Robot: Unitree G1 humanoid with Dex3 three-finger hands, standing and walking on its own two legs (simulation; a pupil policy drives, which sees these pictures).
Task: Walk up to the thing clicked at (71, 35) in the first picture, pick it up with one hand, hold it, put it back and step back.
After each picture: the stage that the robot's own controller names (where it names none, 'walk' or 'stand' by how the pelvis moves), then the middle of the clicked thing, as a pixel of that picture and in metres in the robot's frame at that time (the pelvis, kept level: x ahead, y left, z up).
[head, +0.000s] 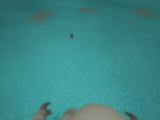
stand; (71, 36) +1.75 +0.46 -0.72
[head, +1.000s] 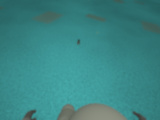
walk; (78, 42) +1.66 +0.18 -0.70
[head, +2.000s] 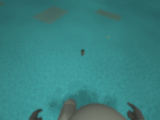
walk; (82, 52) +1.10 +0.11 -0.70
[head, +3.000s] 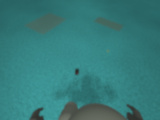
walk; (76, 71) +0.69 +0.13 -0.71
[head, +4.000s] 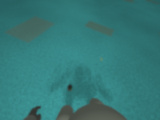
stand; (69, 87) +0.43 +0.14 -0.72
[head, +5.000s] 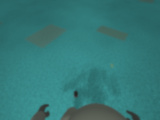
stand; (75, 94) +0.38 +0.15 -0.72
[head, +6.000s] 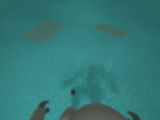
stand; (73, 92) +0.37 +0.17 -0.72
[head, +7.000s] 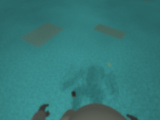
stand; (73, 94) +0.36 +0.17 -0.73
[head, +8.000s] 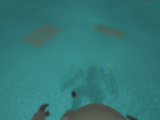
stand; (73, 94) +0.36 +0.17 -0.73
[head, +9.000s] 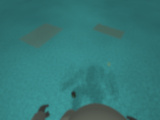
stand; (73, 94) +0.36 +0.17 -0.73
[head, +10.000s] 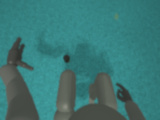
go down; (66, 59) +0.43 +0.18 -0.39
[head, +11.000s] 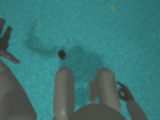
go down; (62, 55) +0.44 +0.20 -0.31
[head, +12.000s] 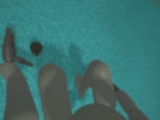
close in; (36, 49) +0.44 +0.23 -0.23
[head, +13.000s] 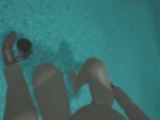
close; (24, 47) +0.43 +0.25 -0.23
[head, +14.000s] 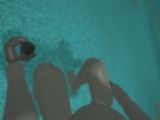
lift; (27, 50) +0.41 +0.23 -0.23
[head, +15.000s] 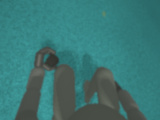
lift; (51, 61) +0.33 +0.24 -0.11
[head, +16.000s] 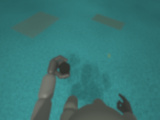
lift; (64, 70) +0.31 +0.16 +0.04
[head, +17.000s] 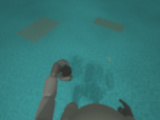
hold; (67, 73) +0.30 +0.15 +0.01
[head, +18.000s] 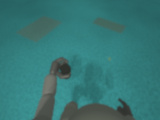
crouch; (66, 71) +0.31 +0.16 +0.02
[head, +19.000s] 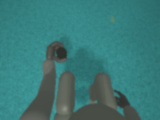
crouch; (62, 55) +0.42 +0.17 -0.08
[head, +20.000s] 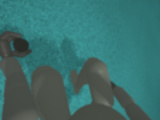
lower; (21, 47) +0.42 +0.25 -0.23
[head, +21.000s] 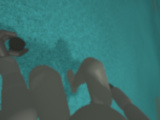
lower; (16, 46) +0.43 +0.26 -0.23
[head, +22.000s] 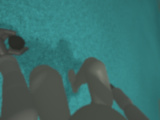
lower; (16, 45) +0.44 +0.27 -0.23
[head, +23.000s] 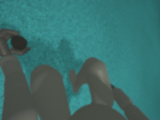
lower; (19, 45) +0.43 +0.26 -0.23
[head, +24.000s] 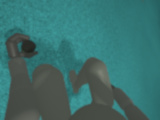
loosen; (28, 48) +0.42 +0.23 -0.23
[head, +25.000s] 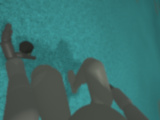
withdraw; (26, 49) +0.42 +0.23 -0.24
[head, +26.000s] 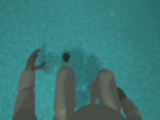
walk; (66, 57) +0.43 +0.18 -0.31
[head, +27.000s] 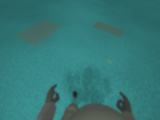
stand; (74, 94) +0.35 +0.12 -0.65
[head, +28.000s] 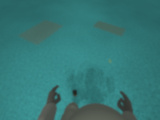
stand; (74, 93) +0.37 +0.14 -0.67
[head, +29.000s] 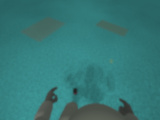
stand; (75, 91) +0.37 +0.13 -0.68
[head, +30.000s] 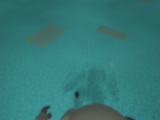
walk; (76, 95) +0.37 +0.13 -0.72
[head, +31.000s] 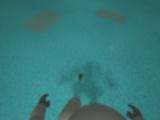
walk; (80, 77) +0.52 +0.11 -0.71
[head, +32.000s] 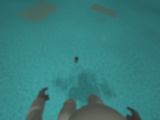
walk; (76, 59) +0.81 +0.14 -0.71
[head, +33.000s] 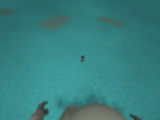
stand; (82, 58) +1.04 +0.12 -0.70
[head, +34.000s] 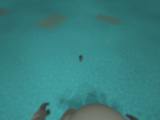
stand; (80, 58) +1.04 +0.14 -0.73
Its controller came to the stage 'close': yes
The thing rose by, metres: 0.72
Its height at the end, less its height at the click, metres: +0.00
